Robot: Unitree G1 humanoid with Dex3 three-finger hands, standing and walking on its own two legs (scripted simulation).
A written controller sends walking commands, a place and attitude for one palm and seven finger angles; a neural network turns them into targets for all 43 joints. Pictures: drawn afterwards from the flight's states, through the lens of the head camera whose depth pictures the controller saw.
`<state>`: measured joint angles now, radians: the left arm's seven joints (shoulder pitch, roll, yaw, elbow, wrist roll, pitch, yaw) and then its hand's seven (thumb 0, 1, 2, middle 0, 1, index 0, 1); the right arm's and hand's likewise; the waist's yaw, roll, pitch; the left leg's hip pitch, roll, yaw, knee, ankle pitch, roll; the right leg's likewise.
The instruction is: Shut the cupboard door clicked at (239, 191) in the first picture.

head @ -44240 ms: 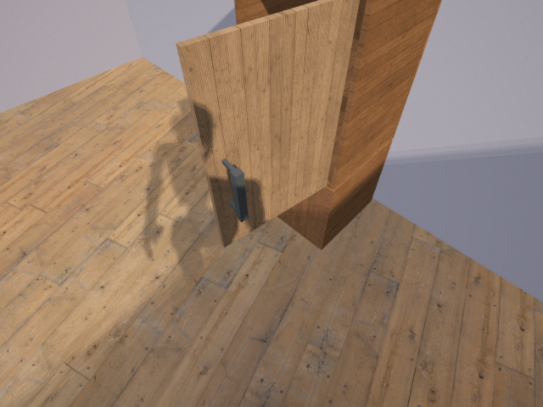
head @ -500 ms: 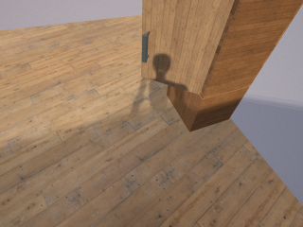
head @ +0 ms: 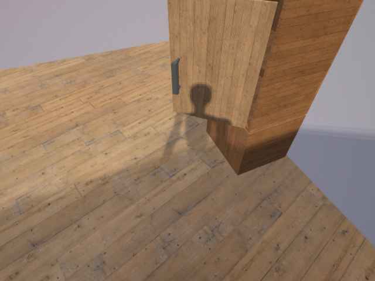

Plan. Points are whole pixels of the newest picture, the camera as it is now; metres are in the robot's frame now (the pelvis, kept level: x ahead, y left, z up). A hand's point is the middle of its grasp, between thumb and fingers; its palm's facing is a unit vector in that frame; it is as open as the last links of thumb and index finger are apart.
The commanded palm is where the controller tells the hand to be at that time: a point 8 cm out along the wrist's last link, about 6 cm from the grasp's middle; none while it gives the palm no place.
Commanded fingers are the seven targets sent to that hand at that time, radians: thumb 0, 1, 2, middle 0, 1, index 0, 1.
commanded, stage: let the arm hang, fingers relaxed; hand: left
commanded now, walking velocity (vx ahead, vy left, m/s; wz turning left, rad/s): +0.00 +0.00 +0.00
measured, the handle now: (176, 76) +1.01 +0.10 -0.10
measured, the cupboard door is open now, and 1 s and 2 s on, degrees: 46 46 46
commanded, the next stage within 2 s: look to check the result in 0.18 s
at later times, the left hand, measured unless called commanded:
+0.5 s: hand out of the picture +0.03 +0.20 -0.17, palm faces +0.01 -0.96 -0.26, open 7.4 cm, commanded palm none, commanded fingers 0.00 0.90 0.90 -0.20 -0.30 -0.20 -0.30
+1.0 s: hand out of the picture +0.10 +0.21 -0.16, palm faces +0.01 -0.95 -0.30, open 7.4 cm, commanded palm none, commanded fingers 0.00 0.90 0.90 -0.20 -0.30 -0.20 -0.30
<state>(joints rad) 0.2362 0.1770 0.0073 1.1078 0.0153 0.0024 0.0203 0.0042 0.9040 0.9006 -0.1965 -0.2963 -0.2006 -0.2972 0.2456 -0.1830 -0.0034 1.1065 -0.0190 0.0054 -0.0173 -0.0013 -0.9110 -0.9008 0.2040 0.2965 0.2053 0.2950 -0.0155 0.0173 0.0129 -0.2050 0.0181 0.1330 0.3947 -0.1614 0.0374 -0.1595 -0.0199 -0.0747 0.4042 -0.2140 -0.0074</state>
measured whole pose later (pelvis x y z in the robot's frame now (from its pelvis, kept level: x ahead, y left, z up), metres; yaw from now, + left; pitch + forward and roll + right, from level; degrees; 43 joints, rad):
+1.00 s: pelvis +0.04 -0.02 +0.00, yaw +1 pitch -1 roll +0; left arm 0.15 0.27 0.01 1.11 0.01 -0.01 0.01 0.01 0.90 0.90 -0.20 -0.30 -0.20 -0.30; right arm 0.14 -0.30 0.00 1.10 -0.02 0.00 -0.01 0.00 -0.91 -0.90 0.20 0.30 0.21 0.30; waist -0.02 0.01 0.03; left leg -0.14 0.02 0.10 0.33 -0.17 0.00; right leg -0.07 0.00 -0.10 0.32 -0.23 -0.03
